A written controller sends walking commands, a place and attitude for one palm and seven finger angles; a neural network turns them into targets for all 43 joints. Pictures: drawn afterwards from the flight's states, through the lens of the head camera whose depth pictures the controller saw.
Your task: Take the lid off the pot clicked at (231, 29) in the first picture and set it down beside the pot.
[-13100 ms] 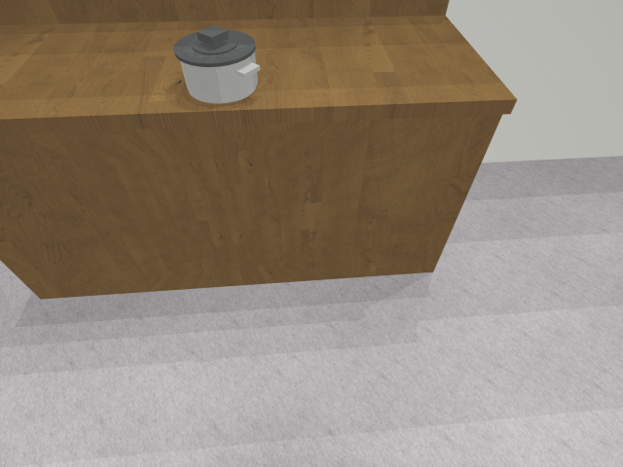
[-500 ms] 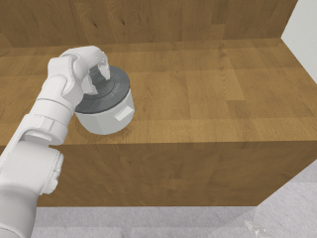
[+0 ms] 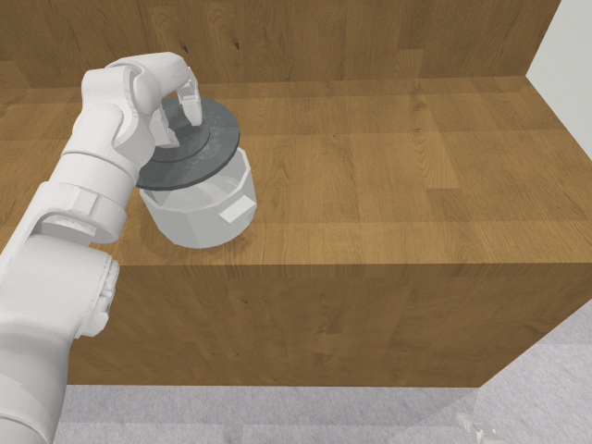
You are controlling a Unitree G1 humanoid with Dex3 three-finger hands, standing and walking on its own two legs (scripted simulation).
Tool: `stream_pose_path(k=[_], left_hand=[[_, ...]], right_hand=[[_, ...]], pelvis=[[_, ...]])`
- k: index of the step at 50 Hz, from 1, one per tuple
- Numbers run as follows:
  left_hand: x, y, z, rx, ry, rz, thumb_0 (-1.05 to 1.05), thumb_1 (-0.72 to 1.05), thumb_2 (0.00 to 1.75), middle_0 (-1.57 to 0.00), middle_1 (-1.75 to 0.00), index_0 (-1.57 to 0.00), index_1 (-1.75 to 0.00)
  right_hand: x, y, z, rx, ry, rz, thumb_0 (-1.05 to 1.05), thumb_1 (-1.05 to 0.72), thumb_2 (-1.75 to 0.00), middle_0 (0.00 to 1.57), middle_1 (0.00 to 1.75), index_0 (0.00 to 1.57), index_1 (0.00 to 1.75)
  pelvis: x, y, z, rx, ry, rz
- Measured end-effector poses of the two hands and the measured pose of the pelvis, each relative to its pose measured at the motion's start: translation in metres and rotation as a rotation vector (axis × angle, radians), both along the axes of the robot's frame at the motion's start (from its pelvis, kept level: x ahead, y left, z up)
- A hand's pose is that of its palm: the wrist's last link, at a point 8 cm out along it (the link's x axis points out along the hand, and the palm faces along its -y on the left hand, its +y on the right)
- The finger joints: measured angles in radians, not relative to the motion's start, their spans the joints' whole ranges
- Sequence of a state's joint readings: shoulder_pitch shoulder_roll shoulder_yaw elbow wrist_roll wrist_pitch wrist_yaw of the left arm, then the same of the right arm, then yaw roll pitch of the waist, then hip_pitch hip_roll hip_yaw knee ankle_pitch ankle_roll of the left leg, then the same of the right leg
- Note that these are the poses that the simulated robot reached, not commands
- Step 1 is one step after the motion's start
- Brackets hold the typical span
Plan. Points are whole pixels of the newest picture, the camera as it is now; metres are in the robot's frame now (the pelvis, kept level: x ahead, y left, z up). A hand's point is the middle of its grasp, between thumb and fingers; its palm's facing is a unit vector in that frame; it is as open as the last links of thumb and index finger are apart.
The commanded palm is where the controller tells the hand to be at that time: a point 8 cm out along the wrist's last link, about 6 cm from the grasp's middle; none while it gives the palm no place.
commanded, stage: lift the lid straight up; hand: left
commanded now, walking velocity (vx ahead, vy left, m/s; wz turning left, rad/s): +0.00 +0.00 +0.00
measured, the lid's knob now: (169, 125) +0.49 +0.17 +0.19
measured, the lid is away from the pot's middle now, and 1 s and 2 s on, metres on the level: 0.01 0.03 0.12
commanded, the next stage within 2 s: move the lid sideways beside the pot in 1.12 s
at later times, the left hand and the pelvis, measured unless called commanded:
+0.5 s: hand (156, 90) +0.47 +0.16 +0.25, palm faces -0.23 -0.06 -0.97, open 7.3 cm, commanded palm +0.46 +0.16 +0.32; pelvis +0.00 +0.00 +0.00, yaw +0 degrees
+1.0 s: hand (135, 55) +0.47 +0.17 +0.29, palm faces -0.17 -0.07 -0.98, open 7.3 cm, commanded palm +0.46 +0.17 +0.36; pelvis +0.00 +0.00 +0.00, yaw +0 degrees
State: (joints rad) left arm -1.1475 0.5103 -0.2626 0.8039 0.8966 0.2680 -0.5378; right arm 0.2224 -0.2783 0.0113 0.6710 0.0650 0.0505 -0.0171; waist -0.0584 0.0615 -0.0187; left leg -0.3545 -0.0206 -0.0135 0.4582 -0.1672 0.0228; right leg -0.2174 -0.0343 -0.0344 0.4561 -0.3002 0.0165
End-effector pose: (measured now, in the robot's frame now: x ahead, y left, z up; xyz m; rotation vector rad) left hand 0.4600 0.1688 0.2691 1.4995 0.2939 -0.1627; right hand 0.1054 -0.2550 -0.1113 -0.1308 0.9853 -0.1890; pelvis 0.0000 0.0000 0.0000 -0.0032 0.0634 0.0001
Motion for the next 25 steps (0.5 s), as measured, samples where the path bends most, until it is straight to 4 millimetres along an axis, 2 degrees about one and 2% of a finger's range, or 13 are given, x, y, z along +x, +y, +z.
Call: stream_pose_path(k=[12, 25], left_hand=[[-0.002, -0.005, 0.021, -0.001, -0.031, 0.004, 0.02, 0.18, 0.80, -0.57, -0.89, -0.74, -0.98], [0.001, -0.006, 0.042, 0.019, -0.051, 0.031, 0.02, 0.18, 0.81, -0.58, -0.89, -0.74, -0.99]], right_hand=[[-0.002, 0.005, -0.002, 0.010, -0.009, 0.008, 0.01, -0.90, -0.90, 0.20, 0.30, 0.20, 0.30], [-0.003, 0.001, 0.000, 0.000, -0.017, 0.007, 0.01, -0.90, -0.90, 0.20, 0.30, 0.20, 0.30]], pelvis=[[-0.002, 0.002, 0.000, 0.001, -0.002, 0.000], [-0.003, 0.000, 0.001, 0.003, -0.001, -0.002]])
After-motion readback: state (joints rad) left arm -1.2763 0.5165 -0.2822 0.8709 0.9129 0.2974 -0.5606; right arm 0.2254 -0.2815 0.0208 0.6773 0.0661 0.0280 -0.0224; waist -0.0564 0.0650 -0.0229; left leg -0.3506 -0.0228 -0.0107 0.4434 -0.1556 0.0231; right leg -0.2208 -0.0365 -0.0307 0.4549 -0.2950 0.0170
